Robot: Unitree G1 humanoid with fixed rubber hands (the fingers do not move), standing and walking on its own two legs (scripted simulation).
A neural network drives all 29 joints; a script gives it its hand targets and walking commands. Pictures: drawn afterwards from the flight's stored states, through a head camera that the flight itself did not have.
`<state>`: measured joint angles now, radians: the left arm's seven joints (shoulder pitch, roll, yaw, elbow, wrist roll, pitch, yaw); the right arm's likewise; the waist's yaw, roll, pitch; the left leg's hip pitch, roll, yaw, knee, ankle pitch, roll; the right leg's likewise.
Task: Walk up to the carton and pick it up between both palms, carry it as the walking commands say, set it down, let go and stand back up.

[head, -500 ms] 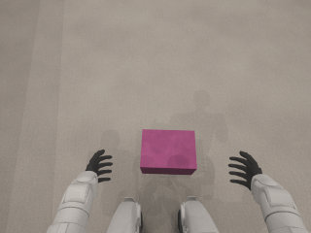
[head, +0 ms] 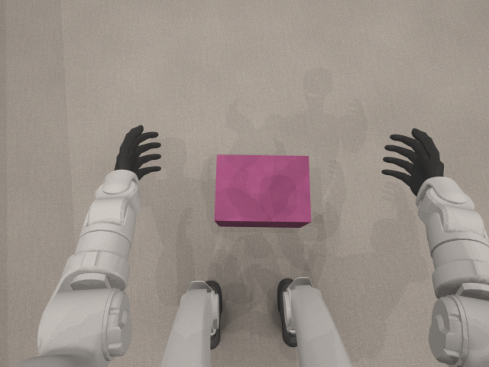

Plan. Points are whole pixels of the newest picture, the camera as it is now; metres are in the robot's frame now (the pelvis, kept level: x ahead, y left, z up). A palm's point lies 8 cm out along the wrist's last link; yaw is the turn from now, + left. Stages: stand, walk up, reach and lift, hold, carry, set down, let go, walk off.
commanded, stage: reach and lift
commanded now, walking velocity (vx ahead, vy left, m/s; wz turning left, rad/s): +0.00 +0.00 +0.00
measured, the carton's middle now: (261, 193) +0.48 -0.05 -0.58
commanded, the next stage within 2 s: none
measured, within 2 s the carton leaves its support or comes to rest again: neither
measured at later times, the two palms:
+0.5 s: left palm (139, 143) +0.49 +0.20 -0.13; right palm (403, 151) +0.45 -0.28 -0.12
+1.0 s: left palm (160, 164) +0.50 +0.20 -0.28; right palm (368, 168) +0.46 -0.28 -0.27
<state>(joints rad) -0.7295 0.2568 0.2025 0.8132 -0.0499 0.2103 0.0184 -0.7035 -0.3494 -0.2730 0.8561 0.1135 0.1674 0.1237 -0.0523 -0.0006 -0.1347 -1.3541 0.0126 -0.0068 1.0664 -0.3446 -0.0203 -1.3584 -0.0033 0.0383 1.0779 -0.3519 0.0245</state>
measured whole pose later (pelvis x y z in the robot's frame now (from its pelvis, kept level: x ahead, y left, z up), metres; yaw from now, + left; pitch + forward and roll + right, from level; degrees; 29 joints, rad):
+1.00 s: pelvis -0.04 +0.00 -0.17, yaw +1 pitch +50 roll +1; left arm -1.16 0.39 0.24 0.90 -0.11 0.18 0.01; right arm -1.12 -0.43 -0.32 0.90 0.13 0.17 0.06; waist -0.05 0.00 -0.09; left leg -2.10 -0.02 -0.03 1.70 -0.48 -0.04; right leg -2.10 0.02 0.05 1.71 -0.48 0.04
